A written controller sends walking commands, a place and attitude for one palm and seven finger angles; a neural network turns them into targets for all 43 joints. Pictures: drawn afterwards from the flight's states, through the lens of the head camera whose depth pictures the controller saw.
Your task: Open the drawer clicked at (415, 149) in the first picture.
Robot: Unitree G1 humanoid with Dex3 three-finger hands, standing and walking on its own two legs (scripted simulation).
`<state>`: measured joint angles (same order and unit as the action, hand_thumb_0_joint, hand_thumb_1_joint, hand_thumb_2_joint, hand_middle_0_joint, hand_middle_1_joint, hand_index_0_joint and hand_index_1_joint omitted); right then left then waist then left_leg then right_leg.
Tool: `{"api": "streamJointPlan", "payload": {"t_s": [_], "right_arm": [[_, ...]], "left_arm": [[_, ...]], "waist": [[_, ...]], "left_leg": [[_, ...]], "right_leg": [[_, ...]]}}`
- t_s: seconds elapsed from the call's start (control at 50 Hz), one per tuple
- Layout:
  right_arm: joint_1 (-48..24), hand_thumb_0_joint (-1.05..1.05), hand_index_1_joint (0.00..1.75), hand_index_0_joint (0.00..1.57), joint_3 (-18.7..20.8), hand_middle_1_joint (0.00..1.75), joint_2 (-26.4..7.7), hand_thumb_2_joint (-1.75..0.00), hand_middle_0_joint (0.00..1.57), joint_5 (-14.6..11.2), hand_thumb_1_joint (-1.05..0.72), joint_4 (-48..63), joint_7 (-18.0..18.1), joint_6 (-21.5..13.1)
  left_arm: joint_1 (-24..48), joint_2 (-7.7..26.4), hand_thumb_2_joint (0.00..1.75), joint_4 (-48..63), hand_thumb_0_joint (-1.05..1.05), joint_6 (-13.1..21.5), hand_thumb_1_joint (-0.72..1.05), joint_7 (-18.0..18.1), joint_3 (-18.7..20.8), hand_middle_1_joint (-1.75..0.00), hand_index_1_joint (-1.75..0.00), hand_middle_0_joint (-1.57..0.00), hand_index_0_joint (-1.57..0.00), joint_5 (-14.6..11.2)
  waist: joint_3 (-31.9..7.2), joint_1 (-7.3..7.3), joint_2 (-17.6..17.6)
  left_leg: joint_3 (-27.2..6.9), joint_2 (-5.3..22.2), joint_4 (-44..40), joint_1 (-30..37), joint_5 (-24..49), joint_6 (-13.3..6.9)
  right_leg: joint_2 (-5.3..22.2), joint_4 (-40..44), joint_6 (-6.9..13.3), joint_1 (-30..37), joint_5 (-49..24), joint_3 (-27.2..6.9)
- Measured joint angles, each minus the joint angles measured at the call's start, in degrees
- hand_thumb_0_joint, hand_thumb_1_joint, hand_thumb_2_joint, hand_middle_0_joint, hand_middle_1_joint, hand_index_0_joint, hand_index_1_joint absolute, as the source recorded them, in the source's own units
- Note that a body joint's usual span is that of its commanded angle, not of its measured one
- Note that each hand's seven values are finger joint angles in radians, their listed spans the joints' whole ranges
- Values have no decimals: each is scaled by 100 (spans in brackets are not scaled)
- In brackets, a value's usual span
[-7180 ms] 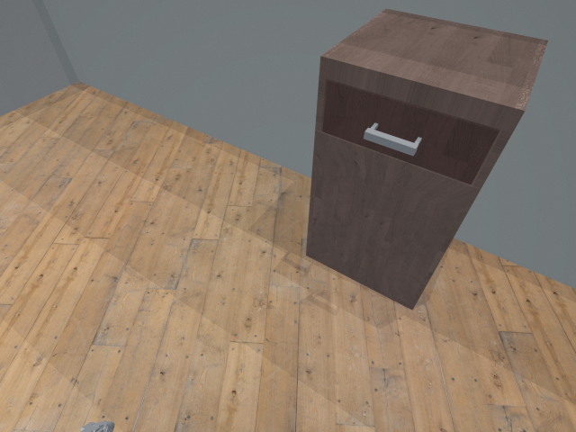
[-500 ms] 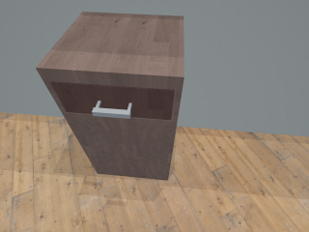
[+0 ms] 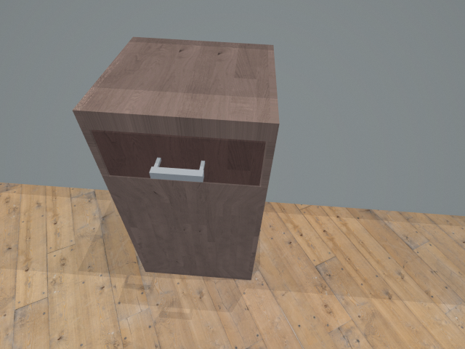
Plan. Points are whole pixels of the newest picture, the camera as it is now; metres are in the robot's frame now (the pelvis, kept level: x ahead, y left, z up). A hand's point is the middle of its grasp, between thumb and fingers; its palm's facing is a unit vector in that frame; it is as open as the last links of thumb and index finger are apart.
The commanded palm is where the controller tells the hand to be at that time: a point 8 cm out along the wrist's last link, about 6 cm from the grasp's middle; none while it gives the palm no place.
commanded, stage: come to a stop and stand still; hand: left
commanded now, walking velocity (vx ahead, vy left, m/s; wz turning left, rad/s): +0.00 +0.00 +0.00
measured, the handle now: (178, 168) +0.54 +0.18 -0.05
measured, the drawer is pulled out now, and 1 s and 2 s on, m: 0.00 0.00 0.00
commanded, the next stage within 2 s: look again from close up in 0.20 s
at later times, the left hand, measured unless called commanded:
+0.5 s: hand out of the picture -0.03 +0.15 -0.19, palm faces +0.05 -0.99 -0.15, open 7.4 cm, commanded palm none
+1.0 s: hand out of the picture +0.08 +0.21 -0.11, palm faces -0.03 -0.85 -0.52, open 7.3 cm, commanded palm +0.09 +0.22 -0.06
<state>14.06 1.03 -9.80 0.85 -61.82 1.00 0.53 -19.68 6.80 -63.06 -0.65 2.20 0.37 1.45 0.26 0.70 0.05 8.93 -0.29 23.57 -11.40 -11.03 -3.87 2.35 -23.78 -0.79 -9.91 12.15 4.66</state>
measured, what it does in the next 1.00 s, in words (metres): stands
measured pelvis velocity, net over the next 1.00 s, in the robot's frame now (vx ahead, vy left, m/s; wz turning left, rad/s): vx -0.02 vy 0.00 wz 0.05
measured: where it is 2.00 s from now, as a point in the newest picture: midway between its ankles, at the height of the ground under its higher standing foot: outside the picture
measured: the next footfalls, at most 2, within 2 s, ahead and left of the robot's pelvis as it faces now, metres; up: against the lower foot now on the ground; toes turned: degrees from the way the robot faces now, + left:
none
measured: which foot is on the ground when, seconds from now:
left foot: down 0.00-1.00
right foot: down 0.00-1.00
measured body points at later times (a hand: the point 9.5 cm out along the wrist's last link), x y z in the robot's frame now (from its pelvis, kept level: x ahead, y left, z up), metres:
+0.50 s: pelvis -0.01 +0.00 -0.01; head -0.01 +0.01 +0.44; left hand -0.03 +0.20 -0.17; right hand -0.03 -0.21 -0.17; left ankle +0.03 +0.07 -0.74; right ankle +0.01 -0.13 -0.74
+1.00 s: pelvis -0.02 +0.00 -0.02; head -0.02 +0.00 +0.43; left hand +0.08 +0.25 -0.08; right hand +0.07 -0.24 -0.14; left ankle +0.03 +0.07 -0.74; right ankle +0.01 -0.11 -0.74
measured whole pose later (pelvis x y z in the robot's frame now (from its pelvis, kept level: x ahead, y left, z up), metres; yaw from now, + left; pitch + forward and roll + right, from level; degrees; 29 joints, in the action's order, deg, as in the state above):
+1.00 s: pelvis -0.02 +0.00 -0.02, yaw +3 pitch +0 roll +1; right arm 21.0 -1.2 -11.5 -3.1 -47.5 4.1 -13.4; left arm -30.5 15.6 -12.6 -7.1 12.3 -5.6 12.0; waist -1.2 -0.2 0.7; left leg 7.6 -2.6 31.8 -18.8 -13.3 -4.0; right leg 2.0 -36.9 1.6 -19.1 19.6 2.0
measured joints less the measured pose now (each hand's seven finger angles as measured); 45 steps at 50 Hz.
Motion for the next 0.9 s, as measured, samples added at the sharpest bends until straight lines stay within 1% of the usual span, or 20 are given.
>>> {"api": "streamJointPlan", "payload": {"t_s": [0.18, 0.3, 0.34, 0.36, 0.4, 0.44, 0.52, 0.62, 0.72, 0.86, 0.88, 0.9], "right_arm": [[474, 0, 30, 20, -51, 30, 193, -89, 20, 4, -91, -282, -1, 22], [663, 0, 30, 20, -54, 30, 338, -89, 20, 5, -91, -382, 8, 20], [653, 0, 30, 20, -108, 30, 336, -89, 20, -4, -91, -287, -47, 16], [632, 0, 30, 20, -132, 30, 336, -89, 20, -1, -91, -210, -69, 7], [631, 0, 30, 20, -162, 30, 346, -89, 20, 13, -90, -74, -78, -35], [646, 0, 30, 20, -168, 30, 345, -89, 20, 24, -90, 26, -68, -52], [605, 0, 30, 20, -164, 30, 300, -89, 20, 48, -91, 139, -44, -41], [509, 2, 30, 20, -143, 30, 144, -89, 20, 51, -92, 143, -27, -59], [391, 1, 30, 20, -132, 30, 41, -89, 20, 33, -92, 187, -33, -113], [288, 1, 30, 20, -156, 30, 22, -89, 20, 23, -92, 138, -34, -138], [279, 1, 30, 20, -162, 30, 9, -89, 20, 9, -92, 162, -37, -116], [354, 1, 30, 20, -217, 30, -19, -89, 20, -91, -92, 415, 2, -136]], "left_arm": [[-196, -117, 90, -126, 0, 50, 91, 16, -16, -30, -30, -20, -20, -11], [-256, -201, 90, -156, 0, 62, 91, 34, -4, -30, -30, -20, -20, -13], [-207, -205, 90, -150, 0, 133, 91, 87, -93, -30, -30, -20, -20, 11], [-180, -194, 90, -133, 0, 157, 91, 93, -118, -30, -30, -20, -20, 3], [-143, -152, 90, -97, 0, 156, 91, 87, -130, -30, -30, -20, -20, -29], [-105, -110, 90, -40, 0, 119, 91, 68, -115, -30, -30, -20, -20, -48], [-16, -50, 90, 150, 0, 98, 91, 48, -72, -30, -30, -20, -20, -45], [35, 51, 90, 298, 1, 109, 92, 57, -35, -30, -30, -20, -20, -34], [27, 103, 90, 356, 1, 126, 92, 33, -33, -30, -30, -20, -20, -39], [-4, 84, 90, 305, 0, 113, 91, 9, -55, -30, -30, -20, -20, -41], [3, 74, 90, 289, 0, 118, 91, 45, -89, -30, -30, -20, -20, -27], [-240, 130, 90, 1142, 1, -333, 92, 101, -218, -30, -30, -20, -20, 150]], "waist": [[7, -47, 11], [15, -79, -21], [102, -87, -75], [163, -118, -84], [193, -184, -74], [144, -212, -71], [6, -178, -82], [-88, -107, -47], [-94, -91, -8], [-48, -77, 54], [-24, -55, 38], [52, -36, 51]], "left_leg": [[-24, -14, -78, -61, 100, -6], [-17, -11, -53, -120, 103, -1], [-42, 60, 232, -305, -2, 49], [-61, 82, 371, -382, -58, 49], [-115, 95, 597, -500, -153, 16], [-158, 94, 759, -571, -236, -13], [-192, 64, 867, -605, -307, -39], [-165, 21, 737, -490, -267, -51], [-135, 8, 557, -375, -185, -49], [-121, 0, 388, -274, -99, -48], [-118, 26, 445, -313, -117, -30], [-94, 31, 509, -328, -145, -29]], "right_leg": [[7, 60, 6, -59, -83, 26], [8, 1, 16, -137, -69, 18], [-33, -119, 29, -239, -38, 43], [-43, -208, 37, -287, -5, 61], [-39, -395, 50, -364, 93, 113], [-25, -541, 60, -410, 189, 154], [13, -661, 46, -432, 272, 185], [46, -597, 15, -355, 254, 157], [42, -437, 1, -261, 171, 129], [33, -263, -6, -164, 76, 117], [13, -266, -6, -182, 67, 114], [16, -359, 9, -223, 91, 88]]}}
